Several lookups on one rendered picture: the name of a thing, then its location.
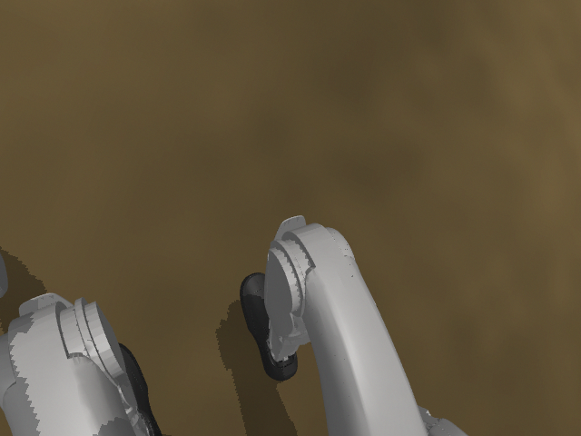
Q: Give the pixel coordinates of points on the right robot foot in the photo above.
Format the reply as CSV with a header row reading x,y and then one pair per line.
x,y
257,319

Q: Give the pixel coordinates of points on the left robot foot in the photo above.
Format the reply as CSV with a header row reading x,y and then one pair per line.
x,y
140,390

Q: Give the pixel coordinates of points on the right robot hand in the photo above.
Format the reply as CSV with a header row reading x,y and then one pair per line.
x,y
439,427

